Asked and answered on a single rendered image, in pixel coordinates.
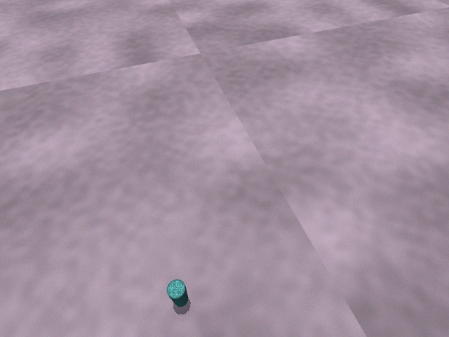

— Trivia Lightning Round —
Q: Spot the cup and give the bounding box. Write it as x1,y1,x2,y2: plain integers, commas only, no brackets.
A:
167,279,188,307

